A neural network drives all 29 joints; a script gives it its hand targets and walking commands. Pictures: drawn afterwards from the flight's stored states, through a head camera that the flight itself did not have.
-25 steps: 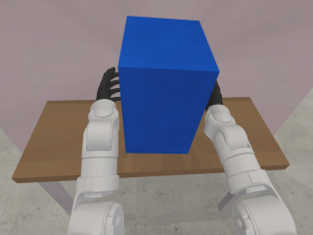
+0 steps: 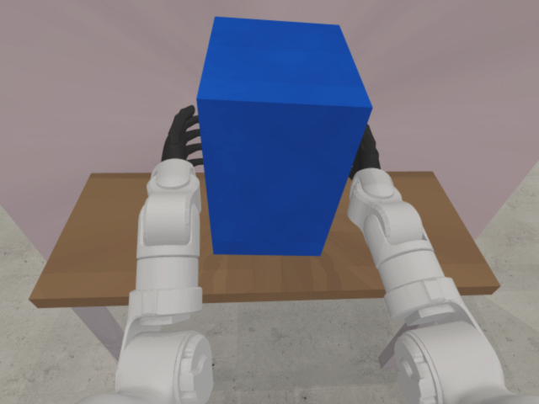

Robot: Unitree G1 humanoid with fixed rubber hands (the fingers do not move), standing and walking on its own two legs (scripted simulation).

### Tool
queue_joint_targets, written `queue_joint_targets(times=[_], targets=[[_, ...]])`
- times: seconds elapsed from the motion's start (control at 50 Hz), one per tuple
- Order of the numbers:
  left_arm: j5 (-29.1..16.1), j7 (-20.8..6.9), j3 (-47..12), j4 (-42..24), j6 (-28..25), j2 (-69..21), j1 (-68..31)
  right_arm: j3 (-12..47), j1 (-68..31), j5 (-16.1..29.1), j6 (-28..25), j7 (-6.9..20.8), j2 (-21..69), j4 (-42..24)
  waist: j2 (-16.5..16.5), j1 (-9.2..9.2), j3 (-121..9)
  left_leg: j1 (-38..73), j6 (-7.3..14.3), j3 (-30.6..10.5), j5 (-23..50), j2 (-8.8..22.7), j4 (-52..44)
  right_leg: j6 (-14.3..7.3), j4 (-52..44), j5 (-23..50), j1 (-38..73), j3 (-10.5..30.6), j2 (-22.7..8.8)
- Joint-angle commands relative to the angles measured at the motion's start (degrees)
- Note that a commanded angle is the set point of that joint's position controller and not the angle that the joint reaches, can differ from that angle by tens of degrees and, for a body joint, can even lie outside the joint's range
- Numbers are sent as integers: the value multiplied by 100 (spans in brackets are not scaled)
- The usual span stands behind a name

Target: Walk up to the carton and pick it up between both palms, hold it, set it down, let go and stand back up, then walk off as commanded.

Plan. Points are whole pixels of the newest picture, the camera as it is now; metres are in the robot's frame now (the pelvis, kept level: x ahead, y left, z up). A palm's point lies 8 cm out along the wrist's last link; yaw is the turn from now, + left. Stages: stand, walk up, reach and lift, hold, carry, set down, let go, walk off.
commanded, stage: hold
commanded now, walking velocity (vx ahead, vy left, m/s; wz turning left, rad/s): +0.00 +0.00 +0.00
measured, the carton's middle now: (272, 147) +0.41 -0.01 +0.18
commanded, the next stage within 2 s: none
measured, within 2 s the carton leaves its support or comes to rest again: neither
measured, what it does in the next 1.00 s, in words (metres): stands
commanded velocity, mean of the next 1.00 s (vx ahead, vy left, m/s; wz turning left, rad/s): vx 0.00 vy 0.00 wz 0.00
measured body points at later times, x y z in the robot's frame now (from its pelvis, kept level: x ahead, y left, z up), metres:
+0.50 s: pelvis -0.02 -0.01 +0.00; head -0.05 +0.02 +0.45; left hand +0.39 +0.13 +0.20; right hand +0.38 -0.13 +0.19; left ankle -0.01 +0.12 -0.74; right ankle +0.06 -0.12 -0.74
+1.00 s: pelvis -0.01 +0.00 +0.00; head -0.04 +0.02 +0.45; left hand +0.39 +0.13 +0.20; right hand +0.38 -0.13 +0.19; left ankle -0.01 +0.12 -0.74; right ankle +0.06 -0.12 -0.74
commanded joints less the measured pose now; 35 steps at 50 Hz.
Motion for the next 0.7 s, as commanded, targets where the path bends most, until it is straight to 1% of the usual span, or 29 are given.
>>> queue_joint_targets(times=[0.0, 0.06, 0.1, 0.12, 0.14, 0.16, 0.18, 0.2, 0.22, 0.24, 0.26, 0.28, 0.3, 0.34, 0.38, 0.4, 0.42, 0.44, 0.46, 0.48, 0.5, 0.52, 0.54, 0.56, 0.58, 0.6, 0.62, 0.64, 0.68], targets=[[-919, -810, -3038, -485, -384, -3414, -4551, 2019, -5496, 488, -649, 772, 3322, -2201, 457, -120, -3455, -43, -319, 47, 2532, -434, -333, 349, 79, 1036, 1726, 182, 363], [-930, -841, -3045, -555, -382, -3438, -4777, 1881, -5649, 509, -676, 796, 3377, -2148, 572, -129, -3531, -43, -331, 105, 2438, -440, -346, 320, 47, 854, 1744, 193, 365], [-861, -841, -2835, -390, -385, -3265, -5035, 1799, -5685, 422, -613, 812, 3424, -1825, 592, -84, -3329, -240, -259, 136, 2008, -464, -459, 320, 32, 595, 1740, 191, 314], [-800, -850, -2790, -404, -388, -3262, -5002, 1890, -5620, 499, -621, 830, 3515, -1756, 601, -65, -3472, -153, -277, 128, 2109, -469, -439, 346, 43, 633, 1801, 204, 304], [-917, -858, -2860, -392, -402, -3321, -5059, 1873, -5865, 507, -670, 822, 3525, -2040, 507, -60, -3587, -262, -242, 129, 2108, -476, -404, 353, 59, 689, 1885, 213, 306], [-920, -854, -2850, -375, -448, -3319, -5180, 1859, -5916, 464, -696, 828, 3517, -2005, 536, -34, -3737, -246, -236, 130, 2107, -455, -413, 346, 92, 713, 1844, 205, 295], [-942, -817, -2980, -464, -436, -3459, -5123, 1928, -5999, 506, -717, 826, 3538, -2119, 599, -44, -3924, -126, -299, 127, 2328, -444, -367, 348, 110, 771, 1881, 172, 341], [-892, -832, -2781, -143, -413, -3303, -4966, 1997, -5924, 521, -660, 779, 3666, -2021, 444, 43, -3702, -254, -222, 197, 2226, -523, -362, 381, 75, 839, 1978, 229, 291], [-959, -825, -2952, -356, -426, -3406, -4959, 1997, -5983, 532, -696, 781, 3546, -2208, 575, -22, -3886, -147, -261, 142, 2394, -496, -317, 373, 100, 993, 1960, 229, 310], [-960, -846, -2858, -190, -404, -3341, -5167, 1804, -5958, 515, -641, 795, 3473, -1858, 632, -132, -3722, -265, -296, 128, 2223, -472, -349, 350, 75, 672, 1849, 208, 311], [-903, -862, -2710, -234, -444, -3351, -5140, 1954, -5970, 542, -617, 767, 3703, -1976, 423, 34, -3706, -301, -188, 177, 2170, -521, -399, 380, 49, 891, 2018, 258, 289], [-880, -834, -2778, -249, -410, -3356, -5114, 1854, -5858, 504, -572, 805, 3491, -1633, 556, -57, -3472, -278, -267, 120, 2100, -465, -461, 360, 48, 568, 1807, 175, 344], [-891, -865, -2662, -257, -447, -3247, -5374, 1765, -5896, 466, -569, 804, 3626, -1612, 509, 2, -3560, -466, -195, 166, 1844, -489, -488, 369, 65, 520, 1920, 236, 273], [-872, -879, -2641, -138, -430, -3295, -5414, 1762, -6081, 478, -597, 805, 3659, -1694, 544, 46, -3569, -423, -179, 183, 1773, -504, -495, 355, 23, 437, 1878, 243, 283], [-885, -907, -2564, 233, -389, -3193, -5230, 1771, -6322, 424, -593, 785, 3629, -1839, 355, 42, -3599, -581, -131, 201, 1549, -527, -537, 379, 22, 474, 1981, 208, 252], [-943, -909, -2609, 69, -417, -3253, -5372, 1871, -6365, 472, -604, 784, 3727, -1919, 363, 44, -3743, -596, -105, 203, 1632, -540, -531, 405, 49, 582, 2081, 250, 245], [-962, -881, -2670, -96, -426, -3325, -5585, 1772, -6223, 446, -558, 791, 3668, -1701, 574, -45, -3756, -531, -170, 159, 1671, -510, -521, 369, 61, 419, 1981, 230, 282], [-851, -891, -2430, 289, -400, -3262, -5408, 1722, -6408, 477, -548, 800, 3674, -1653, 424, 55, -3446, -655, -110, 179, 1509, -518, -566, 378, 7, 281, 1939, 241, 267], [-837, -901, -2474, 287, -381, -3271, -5359, 1764, -6475, 469, -552, 799, 3696, -1779, 417, 118, -3536, -722, -79, 178, 1458, -494, -593, 382, 15, 280, 1988, 247, 265], [-930, -879, -2560, -9, -433, -3290, -5523, 1798, -6386, 509, -576, 797, 3726, -1804, 487, 71, -3900, -535, -134, 168, 1723, -507, -537, 383, 66, 474, 2050, 214, 299], [-1003, -896, -2694, 18, -417, -3404, -5518, 1694, -6385, 500, -567, 779, 3621, -1799, 607, -75, -3855, -570, -168, 123, 1784, -478, -495, 384, 79, 498, 2053, 248, 281], [-981, -885, -2585, 4, -459, -3302, -5768, 1710, -6422, 537, -549, 788, 3740, -1673, 599, -15, -3853, -549, -188, 160, 1733, -486, -509, 384, 99, 458, 1999, 228, 266], [-955, -874, -2501, 263, -434, -3300, -5654, 1650, -6496, 479, -511, 804, 3699, -1587, 458, 25, -3718, -614, -138, 148, 1518, -504, -537, 373, 17, 211, 1890, 251, 283], [-955, -878, -2578, 111, -434, -3369, -5651, 1581, -6216, 448, -485, 817, 3621, -1463, 631, -83, -3639, -586, -191, 102, 1623, -451, -558, 346, 56, 266, 1882, 229, 295], [-890, -892, -2466, 309, -363, -3335, -5500, 1548, -6312, 453, -477, 819, 3545, -1474, 612, -33, -3545, -633, -150, 140, 1517, -467, -575, 323, 9, 168, 1887, 232, 312], [-949, -923, -2632, 32, -415, -3380, -5660, 1521, -6245, 469, -482, 799, 3545, -1555, 660, -158, -3774, -556, -216, 91, 1607, -420, -550, 340, 62, 316, 1963, 235, 298], [-942, -906, -2537, 162, -409, -3351, -5773, 1466, -6346, 433, -479, 827, 3581, -1396, 645, -83, -3587, -667, -209, 122, 1536, -438, -600, 343, 61, 195, 1897, 208, 310], [-996, -906, -2654, 24, -400, -3436, -5537, 1640, -6248, 553, -490, 803, 3617, -1672, 644, -143, -3836, -524, -201, 96, 1956, -445, -486, 348, 79, 586, 2088, 244, 322], [-947, -890, -2595, 62, -362, -3362, -5475, 1625, -6248, 525, -446, 779, 3530, -1682, 639, -63, -3779, -469, -222, 153, 2014, -484, -454, 343, 61, 622, 2004, 244, 316]])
